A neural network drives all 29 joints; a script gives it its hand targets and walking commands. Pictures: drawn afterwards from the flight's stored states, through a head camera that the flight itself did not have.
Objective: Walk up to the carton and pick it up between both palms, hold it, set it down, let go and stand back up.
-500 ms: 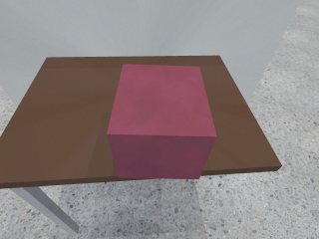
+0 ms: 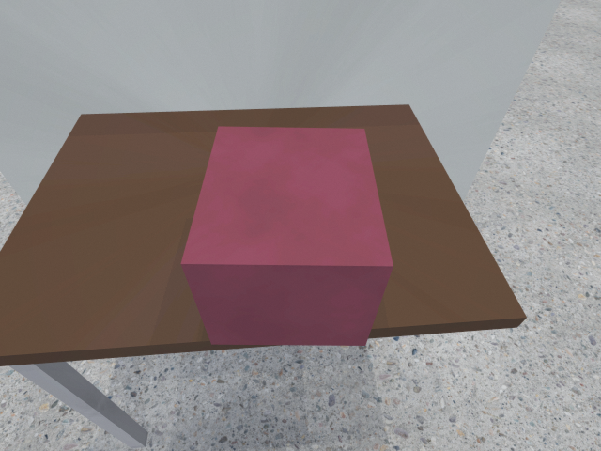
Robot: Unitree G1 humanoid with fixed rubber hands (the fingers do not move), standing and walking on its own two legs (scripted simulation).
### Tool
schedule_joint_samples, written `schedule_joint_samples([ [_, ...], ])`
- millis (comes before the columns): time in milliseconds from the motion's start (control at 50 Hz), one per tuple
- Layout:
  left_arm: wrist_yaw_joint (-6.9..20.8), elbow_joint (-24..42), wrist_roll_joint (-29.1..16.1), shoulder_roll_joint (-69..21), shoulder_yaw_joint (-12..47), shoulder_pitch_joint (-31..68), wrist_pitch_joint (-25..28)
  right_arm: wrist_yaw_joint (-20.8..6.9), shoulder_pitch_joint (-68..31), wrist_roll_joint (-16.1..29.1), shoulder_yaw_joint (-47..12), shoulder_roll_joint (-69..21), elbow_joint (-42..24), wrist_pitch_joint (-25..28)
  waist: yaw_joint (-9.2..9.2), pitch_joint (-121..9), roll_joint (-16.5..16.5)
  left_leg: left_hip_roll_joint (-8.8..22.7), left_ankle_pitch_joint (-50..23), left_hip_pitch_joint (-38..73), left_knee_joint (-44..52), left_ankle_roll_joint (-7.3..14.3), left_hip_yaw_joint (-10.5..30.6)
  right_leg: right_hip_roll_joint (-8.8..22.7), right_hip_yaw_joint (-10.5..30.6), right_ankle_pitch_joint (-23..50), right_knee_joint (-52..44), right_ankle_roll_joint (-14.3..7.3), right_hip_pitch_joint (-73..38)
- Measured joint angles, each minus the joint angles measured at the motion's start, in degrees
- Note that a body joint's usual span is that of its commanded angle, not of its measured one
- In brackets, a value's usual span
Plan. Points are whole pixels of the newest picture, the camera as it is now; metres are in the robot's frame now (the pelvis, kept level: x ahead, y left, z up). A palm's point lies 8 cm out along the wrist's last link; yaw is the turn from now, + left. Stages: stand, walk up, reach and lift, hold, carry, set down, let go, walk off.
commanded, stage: stand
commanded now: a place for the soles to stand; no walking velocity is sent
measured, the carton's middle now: (290, 233) +0.43 +0.03 +0.06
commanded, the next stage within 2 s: reach and lift in 1.28 s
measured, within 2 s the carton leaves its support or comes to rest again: neither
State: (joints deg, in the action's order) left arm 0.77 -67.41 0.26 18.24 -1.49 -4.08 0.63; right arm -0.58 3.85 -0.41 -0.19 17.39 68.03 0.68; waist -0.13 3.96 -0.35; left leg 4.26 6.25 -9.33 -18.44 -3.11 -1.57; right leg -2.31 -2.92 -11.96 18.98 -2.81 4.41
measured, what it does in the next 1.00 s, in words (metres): stands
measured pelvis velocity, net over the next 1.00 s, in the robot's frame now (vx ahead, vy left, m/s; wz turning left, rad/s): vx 0.03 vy -0.02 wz -0.02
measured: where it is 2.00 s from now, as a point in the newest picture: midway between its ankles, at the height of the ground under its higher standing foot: outside the picture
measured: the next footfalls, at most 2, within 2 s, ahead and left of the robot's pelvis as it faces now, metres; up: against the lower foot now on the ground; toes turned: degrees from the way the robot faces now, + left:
none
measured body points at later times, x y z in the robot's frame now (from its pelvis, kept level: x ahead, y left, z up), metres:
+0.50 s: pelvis +0.02 -0.01 +0.00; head +0.03 -0.01 +0.45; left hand +0.10 +0.27 -0.14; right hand +0.09 -0.30 -0.14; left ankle +0.04 +0.15 -0.75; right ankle -0.01 -0.09 -0.75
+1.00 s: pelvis +0.03 -0.02 +0.00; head +0.05 -0.02 +0.45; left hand +0.11 +0.27 -0.14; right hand +0.10 -0.31 -0.14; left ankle +0.04 +0.15 -0.75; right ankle -0.01 -0.09 -0.75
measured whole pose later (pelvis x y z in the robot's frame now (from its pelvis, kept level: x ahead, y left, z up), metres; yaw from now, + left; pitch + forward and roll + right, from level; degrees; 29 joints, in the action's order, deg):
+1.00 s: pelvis +0.03 -0.02 +0.00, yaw -1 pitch -2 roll +0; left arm -0.1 -65.1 0.5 17.8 -2.4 -5.3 0.0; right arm 0.4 4.6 -0.5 -0.2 18.1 65.4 -0.8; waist 0.2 4.3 0.2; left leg 6.2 9.9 -7.3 -19.9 -5.0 -2.5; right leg -3.9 -2.0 -15.0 19.8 -4.3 2.5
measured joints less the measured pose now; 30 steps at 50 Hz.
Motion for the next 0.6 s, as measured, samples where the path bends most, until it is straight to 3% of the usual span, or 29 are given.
schedule_joint_samples([
  [600, -0.56, 0.67, 0.08, -0.15, -0.45, -0.68, -0.56, 0.77, 0.75, -0.11, -0.12, 0.27, -1.15, -0.76, 0.07, -0.20, -0.08, 1.51, 2.44, 1.85, -0.73, -1.55, -0.52, -1.33, 0.63, -2.09, 0.45, -1.31, -1.63],
])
